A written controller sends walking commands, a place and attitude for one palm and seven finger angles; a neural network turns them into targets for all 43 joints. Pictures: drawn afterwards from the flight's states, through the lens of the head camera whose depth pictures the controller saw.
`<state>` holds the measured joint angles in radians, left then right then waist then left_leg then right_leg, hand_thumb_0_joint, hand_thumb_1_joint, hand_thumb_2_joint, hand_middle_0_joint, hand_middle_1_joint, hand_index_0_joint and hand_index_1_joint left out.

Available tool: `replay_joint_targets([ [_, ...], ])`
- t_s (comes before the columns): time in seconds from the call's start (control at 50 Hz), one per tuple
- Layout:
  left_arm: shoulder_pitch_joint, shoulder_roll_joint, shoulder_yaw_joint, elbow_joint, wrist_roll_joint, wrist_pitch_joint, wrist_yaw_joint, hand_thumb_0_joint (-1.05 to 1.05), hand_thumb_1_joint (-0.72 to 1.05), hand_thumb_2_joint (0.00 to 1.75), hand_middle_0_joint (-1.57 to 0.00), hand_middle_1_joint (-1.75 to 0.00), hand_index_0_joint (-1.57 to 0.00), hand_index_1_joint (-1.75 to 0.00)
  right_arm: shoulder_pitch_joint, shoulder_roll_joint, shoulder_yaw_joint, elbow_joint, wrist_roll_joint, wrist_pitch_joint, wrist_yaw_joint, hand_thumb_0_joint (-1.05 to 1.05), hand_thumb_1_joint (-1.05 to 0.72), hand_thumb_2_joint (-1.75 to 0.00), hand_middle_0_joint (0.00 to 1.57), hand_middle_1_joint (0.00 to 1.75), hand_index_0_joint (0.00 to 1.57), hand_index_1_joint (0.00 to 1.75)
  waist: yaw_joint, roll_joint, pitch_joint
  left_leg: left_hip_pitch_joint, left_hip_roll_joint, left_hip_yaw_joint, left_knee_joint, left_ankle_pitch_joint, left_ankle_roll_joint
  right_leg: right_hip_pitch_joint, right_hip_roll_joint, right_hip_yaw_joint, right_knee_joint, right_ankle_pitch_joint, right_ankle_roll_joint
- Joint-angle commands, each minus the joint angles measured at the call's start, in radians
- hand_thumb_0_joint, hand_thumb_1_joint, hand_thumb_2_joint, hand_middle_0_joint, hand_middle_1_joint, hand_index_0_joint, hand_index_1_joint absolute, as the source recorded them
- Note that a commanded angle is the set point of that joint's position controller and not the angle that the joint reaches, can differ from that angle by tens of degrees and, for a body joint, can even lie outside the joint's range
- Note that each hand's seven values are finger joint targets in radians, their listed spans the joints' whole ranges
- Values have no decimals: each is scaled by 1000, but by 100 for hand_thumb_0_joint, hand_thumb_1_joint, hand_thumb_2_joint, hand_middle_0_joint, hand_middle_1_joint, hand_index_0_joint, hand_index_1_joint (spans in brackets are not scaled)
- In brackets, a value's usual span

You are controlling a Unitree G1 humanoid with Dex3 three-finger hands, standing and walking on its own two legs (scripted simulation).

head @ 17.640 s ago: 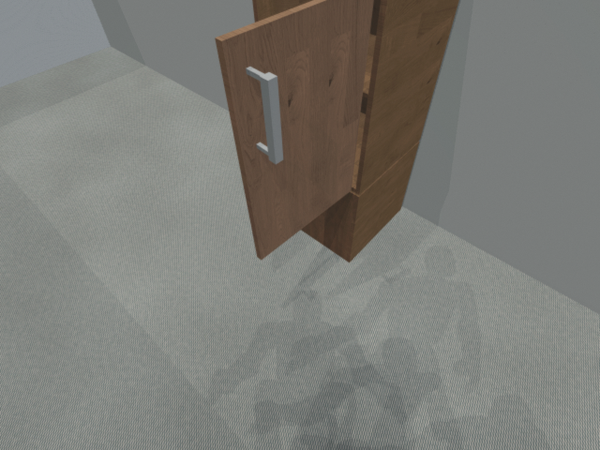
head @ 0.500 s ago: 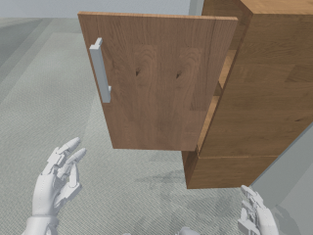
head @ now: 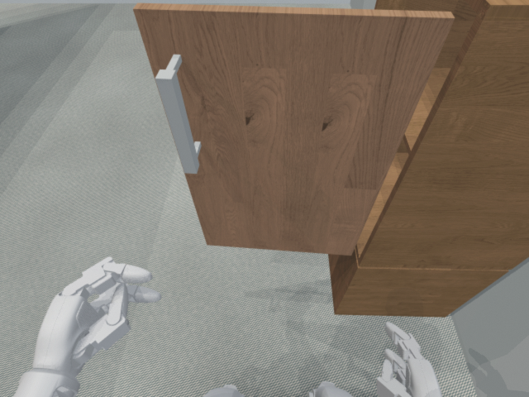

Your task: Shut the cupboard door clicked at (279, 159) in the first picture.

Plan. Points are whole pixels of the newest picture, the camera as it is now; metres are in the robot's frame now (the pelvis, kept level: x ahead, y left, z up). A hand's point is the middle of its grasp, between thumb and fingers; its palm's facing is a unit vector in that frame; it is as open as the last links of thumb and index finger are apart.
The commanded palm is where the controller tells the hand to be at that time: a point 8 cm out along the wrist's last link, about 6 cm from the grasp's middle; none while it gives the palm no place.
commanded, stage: raise the hand and make a fist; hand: left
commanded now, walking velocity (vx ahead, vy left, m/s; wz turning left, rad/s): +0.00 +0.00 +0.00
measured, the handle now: (184, 119) +0.48 +0.16 +0.16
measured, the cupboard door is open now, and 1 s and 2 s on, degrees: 87 87 87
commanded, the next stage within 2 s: bring the fist close to the handle in 1.12 s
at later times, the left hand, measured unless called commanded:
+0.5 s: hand (96, 280) +0.23 +0.21 +0.13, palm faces +0.02 -1.00 -0.07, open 3.1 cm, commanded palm +0.20 +0.26 +0.14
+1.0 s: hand (98, 250) +0.25 +0.20 +0.16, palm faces +0.03 -1.00 -0.06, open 3.1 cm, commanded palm +0.22 +0.25 +0.16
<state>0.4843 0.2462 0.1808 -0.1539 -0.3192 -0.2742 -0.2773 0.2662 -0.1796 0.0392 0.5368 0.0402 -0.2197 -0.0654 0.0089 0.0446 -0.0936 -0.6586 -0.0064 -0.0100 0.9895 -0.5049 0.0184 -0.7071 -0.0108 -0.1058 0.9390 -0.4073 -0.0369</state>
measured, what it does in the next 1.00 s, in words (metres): stands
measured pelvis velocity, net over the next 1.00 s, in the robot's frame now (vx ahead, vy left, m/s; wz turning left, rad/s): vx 0.02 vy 0.01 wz -0.01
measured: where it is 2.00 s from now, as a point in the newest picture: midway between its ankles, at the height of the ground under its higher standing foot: outside the picture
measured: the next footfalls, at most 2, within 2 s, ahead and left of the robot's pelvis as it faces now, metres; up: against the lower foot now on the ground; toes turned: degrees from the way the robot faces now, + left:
none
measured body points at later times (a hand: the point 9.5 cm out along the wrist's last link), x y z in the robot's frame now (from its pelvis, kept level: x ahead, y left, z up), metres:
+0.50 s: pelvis +0.02 +0.02 +0.03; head +0.02 +0.02 +0.48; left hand +0.22 +0.26 +0.14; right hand +0.21 -0.20 -0.03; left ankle -0.01 +0.11 -0.68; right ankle +0.04 -0.10 -0.68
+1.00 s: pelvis +0.02 +0.01 +0.04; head +0.01 +0.00 +0.49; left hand +0.24 +0.26 +0.16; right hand +0.19 -0.22 -0.02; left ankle -0.01 +0.11 -0.68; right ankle +0.04 -0.10 -0.68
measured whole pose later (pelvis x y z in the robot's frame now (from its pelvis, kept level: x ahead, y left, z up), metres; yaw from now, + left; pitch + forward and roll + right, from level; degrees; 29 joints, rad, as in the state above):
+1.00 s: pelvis +0.02 +0.01 +0.04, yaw +0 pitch +1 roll -1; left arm 0.29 0.27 0.20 -0.19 -0.28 -0.03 -0.21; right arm 0.26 -0.25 0.05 0.60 0.06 -0.27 -0.08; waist 0.03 0.04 -0.05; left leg -0.27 -0.03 0.01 0.63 -0.38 0.04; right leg -0.33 -0.01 -0.08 0.61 -0.29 -0.01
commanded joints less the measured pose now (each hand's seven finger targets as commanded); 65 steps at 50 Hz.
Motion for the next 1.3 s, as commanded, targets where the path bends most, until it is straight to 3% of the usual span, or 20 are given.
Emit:
replay_joint_targets([
  [0.0, 47, 88, 82, -209, -24, -100, 18, 0, 90, 90, -93, -110, -93, -110, -73, -153, -78, -171, -2, -82, -3, 0, -90, -90, 20, 30, 20, 30, 16, -71, -192, 25, -8, -34, -171, 337, -8, 284, -6, 81, -146, 276, 29],
  [0.06, 24, 91, 47, -243, -12, -105, 7, 0, 90, 90, -99, -116, -99, -116, -63, -169, -77, -175, 0, -92, -2, 0, -90, -90, 20, 30, 20, 30, 9, -41, -191, 67, -8, -34, -193, 357, -5, 281, -3, 69, -153, 270, 21],
  [0.22, -38, 116, 69, -297, 0, -80, 52, 0, 90, 90, -113, -132, -113, -132, -63, -173, -72, -166, 10, -99, -7, 0, -90, -90, 20, 30, 20, 30, 14, -3, -153, 150, 1, -41, -265, 355, -13, 289, 5, 37, -192, 241, 15],
  [0.4, -142, 124, 56, -295, 17, 18, 69, 0, 90, 90, -130, -150, -130, -150, -82, -176, -49, -156, 18, -106, -7, 0, -90, -90, 20, 30, 20, 30, 13, 33, -101, 234, 14, -50, -346, 349, -18, 335, 7, 26, -259, 233, 13],
  [0.44, -167, 147, 72, -276, 19, 46, 73, 0, 90, 90, -130, -150, -130, -150, -83, -182, -44, -147, 15, -106, -11, 0, -90, -90, 20, 30, 20, 30, 6, -8, -74, 236, 18, -54, -358, 343, -15, 348, 7, 26, -279, 234, 13],
  [0.5, -223, 142, 68, -292, 19, 76, 72, 0, 90, 90, -130, -150, -130, -150, -89, -178, -35, -143, 18, -111, -11, 0, -90, -90, 20, 30, 20, 30, 11, 21, -82, 273, 19, -52, -384, 358, -17, 368, 6, 24, -299, 244, 14],
  [0.54, -251, 167, 93, -270, 17, 98, 73, 0, 90, 90, -130, -150, -130, -150, -95, -182, -31, -132, 16, -111, -16, 0, -90, -90, 20, 30, 20, 30, 14, -9, -65, 279, 20, -57, -399, 346, -15, 386, 6, 28, -319, 237, 12],
  [0.66, -360, 174, 93, -279, 16, 149, 61, 0, 90, 90, -130, -150, -130, -150, -110, -175, -21, -114, 19, -115, -20, 0, -90, -90, 20, 30, 20, 30, 22, 18, -89, 345, 19, -53, -444, 395, -17, 444, 5, 26, -353, 276, 12],
  [0.78, -315, 142, 93, -200, 6, 210, 47, 0, 90, 90, -130, -150, -130, -150, -117, -175, -24, -104, 22, -113, -20, 0, -90, -90, 20, 30, 20, 30, 33, -33, -50, 349, 13, -38, -467, 406, -16, 472, 2, 26, -388, 306, 15],
  [0.84, -324, 173, 119, -223, 9, 211, 55, 0, 90, 90, -130, -150, -130, -150, -123, -181, -27, -108, 17, -112, -20, 0, -90, -90, 20, 30, 20, 30, 38, -57, -60, 348, 9, -31, -465, 395, -10, 494, -2, 41, -398, 298, 16],
  [0.92, -362, 170, 113, -280, 24, 171, 75, 0, 90, 90, -130, -150, -130, -150, -122, -171, -30, -108, 14, -116, -16, 0, -90, -90, 20, 30, 20, 30, 35, 10, -84, 379, 7, -24, -465, 412, -11, 480, 0, 38, -391, 308, 18],
  [0.94, -360, 193, 132, -276, 26, 163, 83, 0, 90, 90, -130, -150, -130, -150, -120, -175, -30, -101, 11, -117, -16, 0, -90, -90, 20, 30, 20, 30, 34, -14, -72, 372, 8, -22, -460, 403, -7, 486, -1, 46, -398, 301, 18],
  [1.02, -366, 158, 93, -282, 34, 138, 86, 0, 90, 90, -130, -150, -130, -150, -119, -171, -32, -94, 15, -124, -13, 0, -90, -90, 20, 30, 20, 30, 24, 32, -69, 386, 7, -19, -464, 390, -10, 467, -1, 41, -398, 288, 17],
  [1.04, -351, 178, 112, -249, 34, 146, 87, 0, 90, 90, -130, -150, -130, -150, -112, -178, -30, -89, 12, -122, -14, 0, -90, -90, 20, 30, 20, 30, 25, -17, -47, 367, 8, -24, -465, 377, -7, 473, 0, 46, -405, 278, 17],
  [1.06, -350, 147, 87, -249, 34, 148, 80, 0, 90, 90, -130, -150, -130, -150, -118, -174, -32, -91, 15, -121, -14, 0, -90, -90, 20, 30, 20, 30, 22, -15, -53, 370, 7, -18, -466, 377, -4, 475, -1, 48, -408, 282, 19],
  [1.1, -350, 156, 90, -243, 30, 155, 71, 0, 90, 90, -130, -150, -130, -150, -121, -177, -33, -93, 16, -123, -17, 0, -90, -90, 20, 30, 20, 30, 23, -2, -53, 372, 4, -16, -465, 363, -3, 471, -3, 51, -412, 273, 21],
  [1.16, -343, 151, 94, -214, 23, 168, 64, 0, 90, 90, -130, -150, -130, -150, -125, -177, -31, -92, 16, -119, -20, 0, -90, -90, 20, 30, 20, 30, 23, -54, -38, 350, 4, -13, -465, 340, 2, 477, -7, 60, -428, 245, 25],
  [1.2, -363, 152, 92, -238, 19, 165, 64, 0, 90, 90, -130, -150, -130, -150, -132, -174, -32, -96, 19, -122, -21, 0, -90, -90, 20, 30, 20, 30, 23, -22, -43, 361, 2, -11, -465, 327, 2, 469, -7, 61, -430, 225, 26],
  [1.26, -445, 170, 98, -221, 25, 153, 74, 0, 90, 90, -130, -150, -130, -150, -130, -176, -30, -83, 14, -124, -26, 0, -90, -90, 20, 30, 20, 30, 12, -55, -48, 354, 1, -11, -457, 314, 6, 468, -10, 77, -437, 200, 30],
  [1.28, -474, 170, 93, -213, 30, 147, 77, 0, 90, 90, -130, -150, -130, -150, -129, -177, -30, -78, 17, -123, -27, 0, -90, -90, 20, 30, 20, 30, 8, -30, -42, 358, 2, -10, -458, 308, 5, 458, -9, 74, -436, 190, 29],
])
